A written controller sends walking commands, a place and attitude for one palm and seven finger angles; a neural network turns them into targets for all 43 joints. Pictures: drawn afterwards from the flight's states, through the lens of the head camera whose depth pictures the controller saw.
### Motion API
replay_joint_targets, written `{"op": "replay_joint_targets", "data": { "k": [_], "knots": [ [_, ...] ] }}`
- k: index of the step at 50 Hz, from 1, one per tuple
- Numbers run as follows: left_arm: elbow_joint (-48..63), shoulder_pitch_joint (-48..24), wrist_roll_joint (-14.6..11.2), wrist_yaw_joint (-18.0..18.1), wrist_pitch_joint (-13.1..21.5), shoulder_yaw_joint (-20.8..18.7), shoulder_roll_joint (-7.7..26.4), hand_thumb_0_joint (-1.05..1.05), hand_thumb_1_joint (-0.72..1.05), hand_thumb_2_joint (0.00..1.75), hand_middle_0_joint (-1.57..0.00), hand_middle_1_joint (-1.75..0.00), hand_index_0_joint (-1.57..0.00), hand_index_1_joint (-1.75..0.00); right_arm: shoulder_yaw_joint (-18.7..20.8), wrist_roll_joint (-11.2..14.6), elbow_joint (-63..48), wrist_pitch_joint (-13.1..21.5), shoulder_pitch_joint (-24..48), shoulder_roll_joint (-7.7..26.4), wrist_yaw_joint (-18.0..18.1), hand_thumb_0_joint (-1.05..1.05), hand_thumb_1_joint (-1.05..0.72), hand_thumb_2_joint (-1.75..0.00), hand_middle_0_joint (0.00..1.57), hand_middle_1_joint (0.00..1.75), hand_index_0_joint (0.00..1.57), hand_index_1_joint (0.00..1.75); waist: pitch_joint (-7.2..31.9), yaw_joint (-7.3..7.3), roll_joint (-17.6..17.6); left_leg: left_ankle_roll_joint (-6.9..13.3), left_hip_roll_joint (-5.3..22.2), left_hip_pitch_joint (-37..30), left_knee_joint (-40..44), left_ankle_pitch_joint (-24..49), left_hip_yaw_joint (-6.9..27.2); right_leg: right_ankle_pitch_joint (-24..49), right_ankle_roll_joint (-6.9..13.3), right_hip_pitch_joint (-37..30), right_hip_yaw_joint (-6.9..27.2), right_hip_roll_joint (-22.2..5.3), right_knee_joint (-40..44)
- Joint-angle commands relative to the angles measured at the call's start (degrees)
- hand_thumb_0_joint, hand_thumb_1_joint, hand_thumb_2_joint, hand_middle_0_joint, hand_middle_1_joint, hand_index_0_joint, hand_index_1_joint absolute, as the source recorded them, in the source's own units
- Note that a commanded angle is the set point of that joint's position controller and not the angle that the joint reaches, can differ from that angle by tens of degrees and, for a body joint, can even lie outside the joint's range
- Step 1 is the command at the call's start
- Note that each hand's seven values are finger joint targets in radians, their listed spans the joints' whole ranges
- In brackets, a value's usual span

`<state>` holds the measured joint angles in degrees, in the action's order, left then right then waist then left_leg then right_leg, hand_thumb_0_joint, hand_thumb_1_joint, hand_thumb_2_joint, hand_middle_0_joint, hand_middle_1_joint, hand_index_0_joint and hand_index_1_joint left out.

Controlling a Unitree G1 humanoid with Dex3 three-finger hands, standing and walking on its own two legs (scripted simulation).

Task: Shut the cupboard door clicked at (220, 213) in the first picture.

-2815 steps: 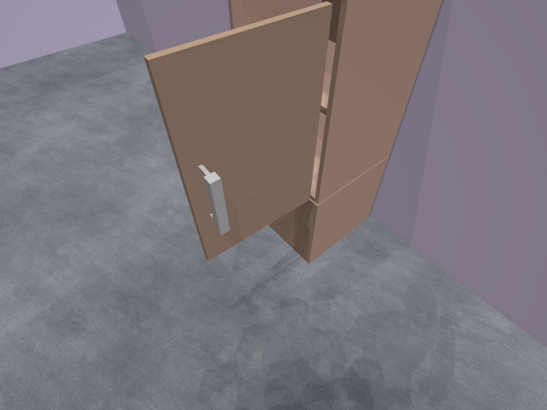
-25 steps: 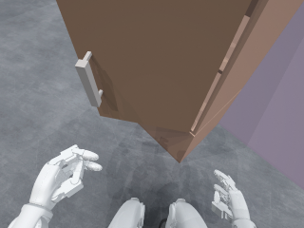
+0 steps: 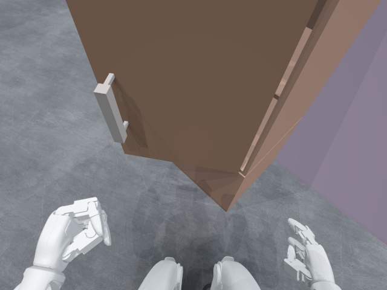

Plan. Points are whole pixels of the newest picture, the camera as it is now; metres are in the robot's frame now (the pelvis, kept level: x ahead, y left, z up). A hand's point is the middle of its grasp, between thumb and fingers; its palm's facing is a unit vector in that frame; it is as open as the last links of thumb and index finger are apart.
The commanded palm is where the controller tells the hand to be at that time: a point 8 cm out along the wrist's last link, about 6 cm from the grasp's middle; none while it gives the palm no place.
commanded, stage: raise the hand and make a fist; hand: left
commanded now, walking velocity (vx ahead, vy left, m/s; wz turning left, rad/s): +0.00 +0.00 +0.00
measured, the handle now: (116, 110) +0.50 +0.23 +0.03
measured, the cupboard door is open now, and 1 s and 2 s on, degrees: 35 35 35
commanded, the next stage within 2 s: bring the fist close to the handle in 0.66 s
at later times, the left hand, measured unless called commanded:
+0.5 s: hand (91, 229) +0.22 +0.20 +0.04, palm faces -0.09 -1.00 -0.02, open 3.1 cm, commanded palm +0.20 +0.25 +0.04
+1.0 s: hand (97, 215) +0.24 +0.20 +0.03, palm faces -0.11 -0.99 -0.02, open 3.1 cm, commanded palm +0.24 +0.25 +0.04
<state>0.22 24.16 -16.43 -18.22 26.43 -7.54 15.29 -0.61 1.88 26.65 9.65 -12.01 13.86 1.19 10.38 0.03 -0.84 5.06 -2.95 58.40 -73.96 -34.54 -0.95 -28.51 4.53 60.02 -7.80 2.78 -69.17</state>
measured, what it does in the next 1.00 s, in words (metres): stands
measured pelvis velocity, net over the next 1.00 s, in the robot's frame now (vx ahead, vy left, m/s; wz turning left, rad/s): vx -0.01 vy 0.02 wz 0.00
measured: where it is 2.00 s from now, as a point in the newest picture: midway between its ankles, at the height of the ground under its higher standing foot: outside the picture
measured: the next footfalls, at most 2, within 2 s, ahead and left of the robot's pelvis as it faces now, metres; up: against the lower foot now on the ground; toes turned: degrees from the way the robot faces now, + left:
none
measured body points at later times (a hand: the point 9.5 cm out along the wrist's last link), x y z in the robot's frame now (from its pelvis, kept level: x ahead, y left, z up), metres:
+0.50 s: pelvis +0.00 +0.01 +0.00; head +0.08 +0.04 +0.44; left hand +0.22 +0.25 +0.04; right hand +0.19 -0.23 -0.07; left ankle +0.01 +0.06 -0.63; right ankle +0.05 -0.08 -0.63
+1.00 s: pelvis -0.01 +0.02 +0.00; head +0.08 +0.04 +0.44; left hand +0.24 +0.25 +0.04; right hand +0.19 -0.22 -0.08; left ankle +0.01 +0.06 -0.63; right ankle +0.05 -0.08 -0.63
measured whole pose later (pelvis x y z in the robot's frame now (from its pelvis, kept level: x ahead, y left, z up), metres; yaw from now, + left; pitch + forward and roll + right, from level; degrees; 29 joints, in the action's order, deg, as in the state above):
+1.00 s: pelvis -0.01 +0.02 +0.00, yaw +0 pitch +20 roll -4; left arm -4.8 13.5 -15.6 -18.5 24.1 -7.1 16.1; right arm -2.0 2.0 27.6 8.1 -12.5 14.8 0.8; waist 10.7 0.0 -1.5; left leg 5.7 -3.6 60.6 -75.3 -34.4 -1.0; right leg -28.1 3.2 61.6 -7.9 2.1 -69.8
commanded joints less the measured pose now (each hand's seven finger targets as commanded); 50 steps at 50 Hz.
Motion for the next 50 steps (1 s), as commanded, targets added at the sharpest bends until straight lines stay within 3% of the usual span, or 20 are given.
{"op": "replay_joint_targets", "data": {
  "k": [1, 4, 12, 17, 21, 25, 33, 35, 38, 40, 43, 45, 46, 47, 50],
  "knots": [
    [10.31, -2.02, -1.15, -0.44, 3.51, -3.87, 6.7, 0.0, 0.9, 0.9, -1.3, -1.5, -1.3, -1.5, 3.34, -0.12, -8.58, 2.43, 0.59, 8.38, 0.6, 0.0, -0.9, -0.9, 0.2, 0.3, 0.2, 0.3, 12.82, -0.58, -1.66, -4.67, 2.36, -6.57, 12.35, 16.99, 6.8, 7.06, -1.96, -13.2, 6.94, -0.88, 8.49],
    [10.19, -3.25, -1.41, -0.91, 3.18, -3.76, 6.61, 0.0, 0.9, 0.9, -1.3, -1.5, -1.3, -1.5, 3.14, 0.04, -8.99, 2.47, 0.75, 8.55, 0.62, 0.0, -0.9, -0.9, 0.2, 0.3, 0.2, 0.3, 11.96, -0.66, -1.79, -4.81, 2.38, -6.29, 12.88, 14.5, 7.03, 4.7, -1.98, -12.78, 6.92, -1.0, 9.19],
    [10.83, -3.86, -1.24, -1.2, 2.55, -4.27, 7.38, 0.0, 0.9, 0.9, -1.3, -1.5, -1.3, -1.5, 3.09, -0.05, -8.6, 2.5, 0.44, 8.84, 0.28, 0.0, -0.9, -0.9, 0.2, 0.3, 0.2, 0.3, 14.0, -0.12, -4.51, -6.44, 2.79, -9.99, 13.81, 19.72, 8.67, 8.02, -1.66, -11.0, 5.21, -0.73, 7.22],
    [9.84, -3.19, -2.02, -1.38, 1.98, -4.56, 6.67, 0.0, 0.9, 0.9, -1.3, -1.5, -1.3, -1.5, 3.28, 0.17, -8.79, 2.27, 0.42, 8.85, 0.26, 0.0, -0.9, -0.9, 0.2, 0.3, 0.2, 0.3, 13.93, -0.02, -1.98, -6.25, 2.57, -8.48, 13.76, 19.1, 8.25, 7.93, -1.76, -12.56, 5.4, -0.71, 7.69],
    [10.07, -3.23, -2.12, -1.2, 2.32, -4.99, 7.23, 0.0, 0.9, 0.9, -1.3, -1.5, -1.3, -1.5, 3.39, 0.07, -8.64, 2.29, 0.31, 8.69, 0.2, 0.0, -0.9, -0.9, 0.2, 0.3, 0.2, 0.3, 14.63, -0.06, -1.93, -6.01, 2.36, -7.79, 13.05, 19.64, 7.53, 8.59, -1.73, -13.25, 5.84, -0.78, 7.73],
    [9.95, -4.0, -1.92, -0.95, 2.88, -4.78, 7.7, 0.0, 0.9, 0.9, -1.3, -1.5, -1.3, -1.5, 3.25, 0.04, -8.65, 2.22, 0.34, 9.05, 0.14, 0.0, -0.9, -0.9, 0.2, 0.3, 0.2, 0.3, 12.78, -0.37, -2.87, -5.91, 2.5, -7.19, 13.25, 18.07, 7.9, 6.94, -1.43, -11.78, 5.91, -0.57, 7.68],
    [11.26, -2.85, -1.86, -0.72, 3.15, -4.75, 7.31, 0.0, 0.9, 0.9, -1.3, -1.5, -1.3, -1.5, 3.47, 0.14, -8.79, 1.96, 0.58, 8.99, -0.11, 0.0, -0.9, -0.9, 0.2, 0.3, 0.2, 0.3, 14.09, -0.07, -3.59, -6.45, 2.67, -8.79, 13.85, 18.34, 8.42, 6.84, -1.64, -11.46, 5.51, -0.71, 7.42],
    [12.16, -3.78, -1.72, -0.39, 3.2, -5.11, 8.26, 0.0, 0.9, 0.9, -1.3, -1.5, -1.3, -1.5, 3.33, 0.05, -8.87, 1.84, 0.39, 9.17, -0.08, 0.0, -0.9, -0.9, 0.2, 0.3, 0.2, 0.3, 14.47, -0.05, -5.46, -6.69, 2.82, -9.72, 14.01, 19.28, 9.08, 7.25, -1.38, -10.41, 5.26, -0.5, 6.67],
    [10.59, -2.71, -1.52, -0.33, 2.85, -4.4, 7.09, 0.0, 0.9, 0.9, -1.3, -1.5, -1.3, -1.5, 3.47, 0.16, -8.8, 1.61, 0.52, 8.98, -0.25, 0.0, -0.9, -0.9, 0.2, 0.3, 0.2, 0.3, 13.19, -0.48, -3.54, -6.85, 2.96, -9.56, 14.5, 17.35, 9.43, 6.19, -1.81, -9.49, 4.97, -0.54, 7.19],
    [10.0, -9.13, -1.31, -0.36, 3.11, -3.51, 7.18, 0.0, 0.9, 0.9, -1.3, -1.5, -1.3, -1.5, 3.07, 0.01, -8.13, 1.52, 0.29, 9.6, 0.16, 0.0, -0.9, -0.9, 0.2, 0.3, 0.2, 0.3, 11.47, -1.92, -3.82, -6.61, 2.95, -8.1, 13.65, 15.28, 9.83, 5.53, -1.65, -7.6, 4.98, -0.38, 6.44],
    [9.71, -11.79, -1.06, -0.46, 3.22, -2.21, 6.06, 0.0, 0.9, 0.9, -1.3, -1.5, -1.3, -1.5, 3.16, 0.07, -7.8, 1.81, 0.31, 9.75, 0.21, 0.0, -0.9, -0.9, 0.2, 0.3, 0.2, 0.3, 13.71, -1.7, -4.76, -6.91, 3.09, -9.92, 13.97, 14.67, 10.59, 5.18, -1.87, -6.74, 4.93, -0.74, 6.1],
    [7.8, -14.45, -0.78, -0.4, 2.57, -3.5, 8.03, 0.0, 0.9, 0.9, -1.3, -1.5, -1.3, -1.5, 3.12, 0.06, -7.28, 1.65, -0.29, 10.26, 0.44, 0.0, -0.9, -0.9, 0.2, 0.3, 0.2, 0.3, 13.78, -1.92, -3.17, -6.93, 3.26, -9.63, 13.96, 14.64, 11.06, 5.49, -1.73, -6.58, 4.93, -0.53, 5.9],
    [7.52, -15.04, -0.53, -0.45, 2.31, -3.26, 7.53, 0.0, 0.9, 0.9, -1.3, -1.5, -1.3, -1.5, 3.17, 0.12, -7.29, 1.52, -0.06, 10.17, 0.43, 0.0, -0.9, -0.9, 0.2, 0.3, 0.2, 0.3, 14.82, -1.3, -4.05, -7.05, 3.19, -10.28, 14.23, 15.07, 10.93, 5.56, -1.82, -6.91, 5.09, -0.74, 5.88],
    [7.08, -16.9, -0.29, -0.46, 1.75, -1.89, 6.57, 0.0, 0.9, 0.9, -1.3, -1.5, -1.3, -1.5, 3.06, 0.2, -7.24, 1.33, -0.06, 10.05, 0.4, 0.0, -0.9, -0.9, 0.2, 0.3, 0.2, 0.3, 14.48, -1.84, -4.3, -7.07, 3.21, -10.52, 14.41, 14.83, 11.04, 5.64, -1.93, -6.57, 4.95, -0.81, 5.99],
    [5.25, -20.19, 0.08, 0.37, 0.5, -4.05, 8.94, 0.0, 0.9, 0.9, -1.3, -1.5, -1.3, -1.5, 2.9, 0.15, -6.73, 0.7, -0.56, 10.32, 0.49, 0.0, -0.9, -0.9, 0.2, 0.3, 0.2, 0.3, 15.11, -1.2, -4.84, -7.06, 3.03, -10.48, 14.87, 15.18, 10.75, 6.05, -1.63, -7.7, 5.17, -0.79, 6.35]
  ]
}}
